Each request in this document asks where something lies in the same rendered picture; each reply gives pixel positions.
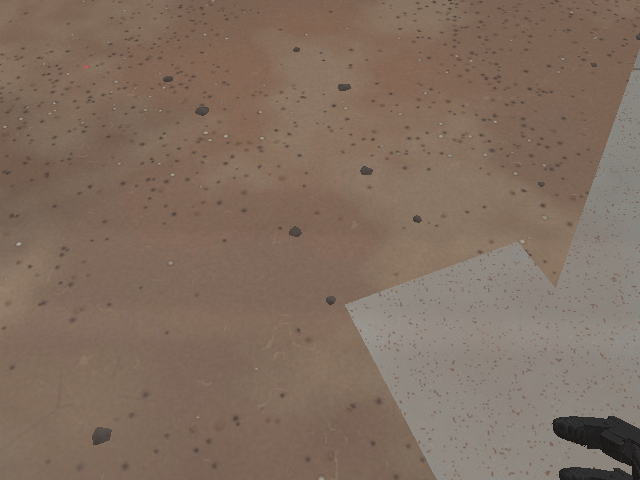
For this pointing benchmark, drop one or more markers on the right robot hand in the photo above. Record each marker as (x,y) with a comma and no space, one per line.
(615,437)

